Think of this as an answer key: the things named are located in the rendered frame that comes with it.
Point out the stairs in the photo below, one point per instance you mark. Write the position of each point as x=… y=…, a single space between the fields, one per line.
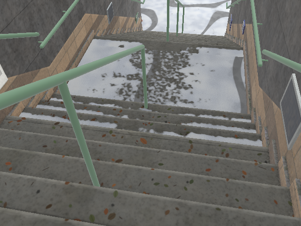
x=164 y=165
x=172 y=36

